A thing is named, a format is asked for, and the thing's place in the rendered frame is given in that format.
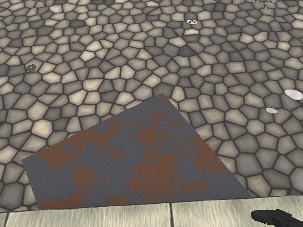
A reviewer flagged robot right hand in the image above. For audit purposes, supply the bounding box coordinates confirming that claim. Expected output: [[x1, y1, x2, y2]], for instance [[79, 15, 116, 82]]
[[251, 209, 303, 227]]

